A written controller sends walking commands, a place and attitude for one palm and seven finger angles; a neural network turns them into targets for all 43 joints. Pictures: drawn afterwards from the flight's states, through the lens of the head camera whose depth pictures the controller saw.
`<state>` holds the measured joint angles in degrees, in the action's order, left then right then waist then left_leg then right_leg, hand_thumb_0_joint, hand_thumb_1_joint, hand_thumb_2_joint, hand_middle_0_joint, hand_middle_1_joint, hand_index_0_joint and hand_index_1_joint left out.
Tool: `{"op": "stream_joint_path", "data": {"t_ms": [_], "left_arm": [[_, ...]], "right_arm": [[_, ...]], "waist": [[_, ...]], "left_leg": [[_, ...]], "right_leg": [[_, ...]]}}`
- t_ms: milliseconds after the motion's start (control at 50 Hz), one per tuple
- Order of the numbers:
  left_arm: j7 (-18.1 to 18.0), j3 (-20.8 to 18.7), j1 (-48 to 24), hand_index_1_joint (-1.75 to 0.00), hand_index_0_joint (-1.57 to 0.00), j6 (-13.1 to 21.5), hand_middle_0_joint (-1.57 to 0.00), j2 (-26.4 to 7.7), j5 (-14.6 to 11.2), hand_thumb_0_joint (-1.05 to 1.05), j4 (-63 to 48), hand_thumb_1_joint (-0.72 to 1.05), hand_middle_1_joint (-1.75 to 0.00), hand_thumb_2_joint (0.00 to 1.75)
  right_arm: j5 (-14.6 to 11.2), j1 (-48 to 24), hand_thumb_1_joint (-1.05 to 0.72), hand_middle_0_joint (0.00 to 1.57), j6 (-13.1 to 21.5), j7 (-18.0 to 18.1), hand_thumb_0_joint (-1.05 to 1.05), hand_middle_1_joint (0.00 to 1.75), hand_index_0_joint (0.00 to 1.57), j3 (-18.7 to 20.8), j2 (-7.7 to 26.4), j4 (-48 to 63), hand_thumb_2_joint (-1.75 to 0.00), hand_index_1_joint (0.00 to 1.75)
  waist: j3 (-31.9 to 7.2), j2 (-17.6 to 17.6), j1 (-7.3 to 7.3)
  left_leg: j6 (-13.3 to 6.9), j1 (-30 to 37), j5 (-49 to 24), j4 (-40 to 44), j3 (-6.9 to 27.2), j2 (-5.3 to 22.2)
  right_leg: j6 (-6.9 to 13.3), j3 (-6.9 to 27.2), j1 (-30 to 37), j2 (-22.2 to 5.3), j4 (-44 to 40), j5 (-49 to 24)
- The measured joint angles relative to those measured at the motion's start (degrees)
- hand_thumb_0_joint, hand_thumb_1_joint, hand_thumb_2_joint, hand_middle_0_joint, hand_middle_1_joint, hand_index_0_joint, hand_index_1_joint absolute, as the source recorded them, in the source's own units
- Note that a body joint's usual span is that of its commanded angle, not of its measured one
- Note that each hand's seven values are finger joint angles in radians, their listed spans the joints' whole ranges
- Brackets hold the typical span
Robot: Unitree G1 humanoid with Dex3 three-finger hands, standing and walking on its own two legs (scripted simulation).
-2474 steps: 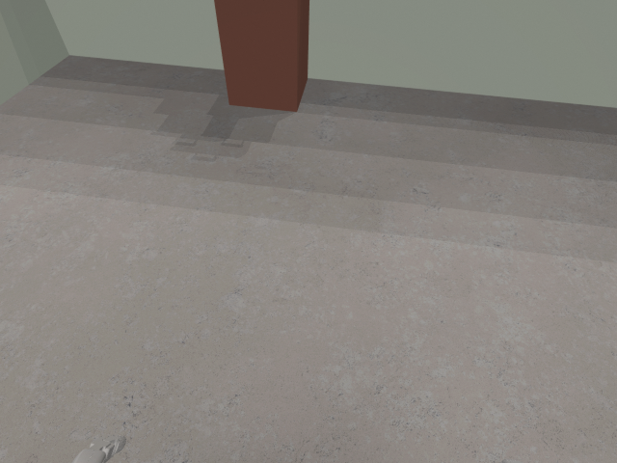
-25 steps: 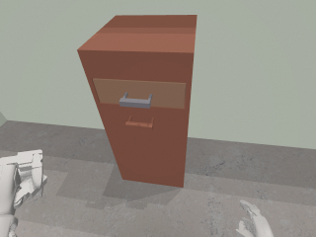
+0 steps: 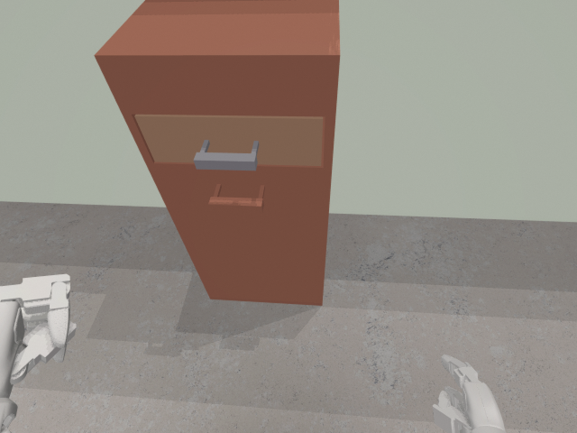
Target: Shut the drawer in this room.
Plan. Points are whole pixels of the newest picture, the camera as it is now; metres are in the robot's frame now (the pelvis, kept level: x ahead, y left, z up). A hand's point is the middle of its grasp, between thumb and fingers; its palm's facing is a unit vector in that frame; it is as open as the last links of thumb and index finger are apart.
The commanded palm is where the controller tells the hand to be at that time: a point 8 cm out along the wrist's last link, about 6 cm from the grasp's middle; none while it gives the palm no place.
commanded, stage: step back with the hand held close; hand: left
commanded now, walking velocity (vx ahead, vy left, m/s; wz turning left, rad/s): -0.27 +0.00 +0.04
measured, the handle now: (228, 153) +0.63 +0.17 +0.00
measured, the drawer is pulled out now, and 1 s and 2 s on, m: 0.00 0.00 0.00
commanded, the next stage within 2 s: stop stepping back and stand still in 1.20 s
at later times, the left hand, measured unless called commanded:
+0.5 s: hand (1, 418) +0.11 +0.25 +0.15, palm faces +0.35 -0.82 -0.45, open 3.2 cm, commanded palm +0.05 +0.30 +0.17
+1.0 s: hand out of the picture +0.05 +0.25 +0.16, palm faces +0.33 -0.84 -0.44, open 3.2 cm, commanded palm -0.02 +0.30 +0.17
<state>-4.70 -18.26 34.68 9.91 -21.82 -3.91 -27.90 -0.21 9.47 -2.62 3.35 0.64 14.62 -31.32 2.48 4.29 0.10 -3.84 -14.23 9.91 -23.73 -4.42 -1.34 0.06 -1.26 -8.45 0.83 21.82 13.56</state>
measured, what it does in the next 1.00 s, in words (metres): walks backwards: right foot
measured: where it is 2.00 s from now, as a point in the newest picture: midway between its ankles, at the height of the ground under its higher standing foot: outside the picture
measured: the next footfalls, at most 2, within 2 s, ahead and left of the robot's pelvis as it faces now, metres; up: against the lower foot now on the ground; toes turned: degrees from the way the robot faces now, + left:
right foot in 0.68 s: -0.14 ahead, -0.11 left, +0.00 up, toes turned +6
left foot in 1.22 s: -0.08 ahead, +0.10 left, +0.00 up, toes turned -2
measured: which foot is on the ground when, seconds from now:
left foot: down 0.00-1.00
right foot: down 0.00-0.52, up 0.54-0.66, down 0.68-1.00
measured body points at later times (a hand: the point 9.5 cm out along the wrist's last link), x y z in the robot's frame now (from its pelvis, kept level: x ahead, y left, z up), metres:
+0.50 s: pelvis -0.07 +0.01 -0.01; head -0.05 +0.02 +0.44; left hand +0.09 +0.29 +0.17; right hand +0.11 -0.23 -0.09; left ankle +0.03 +0.07 -0.74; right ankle -0.02 -0.12 -0.74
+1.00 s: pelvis -0.14 +0.01 -0.02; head -0.13 +0.04 +0.43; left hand +0.02 +0.29 +0.19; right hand +0.05 -0.23 -0.08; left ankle +0.03 +0.07 -0.74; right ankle -0.18 -0.11 -0.74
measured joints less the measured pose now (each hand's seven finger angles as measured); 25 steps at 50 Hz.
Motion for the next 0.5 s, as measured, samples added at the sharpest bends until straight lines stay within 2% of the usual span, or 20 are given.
{"op": "stream_joint_path", "data": {"t_ms": [160, 360, 500], "left_arm": [[-1.1, -2.5, 2.1, -1.59, -1.41, 0.4, -1.4, -2.8, -0.2, 0.01, -4.3, 0.89, -1.6, 0.9], [-2.3, -2.3, 1.4, -1.59, -1.41, 2.6, -1.41, -0.5, 0.8, 0.01, -3.1, 0.89, -1.6, 0.9], [-3.3, -1.3, 1.2, -1.59, -1.41, 4.3, -1.41, -0.1, 1.9, 0.01, -4.6, 0.89, -1.6, 0.9]], "right_arm": [[-0.2, 0.9, -0.9, 0.2, -0.3, 0.4, 0.01, 0.3, 0.2, 0.3, -0.5, 1.2, -0.9, 0.3], [-0.1, 0.4, -0.9, 0.2, 2.0, 0.6, 0.01, 0.3, 0.2, -0.2, -1.2, 1.0, -0.9, 0.3], [0.6, 2.1, -0.9, 0.2, 3.7, 1.0, 0.01, 0.3, 0.2, -0.4, -1.1, -0.4, -0.9, 0.3]], "waist": [[0.5, -1.8, 0.41], [-0.4, -0.8, 0.04], [-0.1, -1.5, -0.11]], "left_leg": [[-0.6, -3.0, -0.6, -2.0, -0.4, -0.5], [-0.7, -7.4, -1.8, -5.5, 0.7, 0.5], [-0.8, -9.5, -2.1, -7.0, 2.0, 1.0]], "right_leg": [[-0.4, 0.2, -4.1, -0.6, 4.5, 0.6], [-0.3, -1.1, -7.2, 0.2, 5.8, -1.3], [-0.4, -1.9, -8.1, 1.1, 5.5, -1.7]]}}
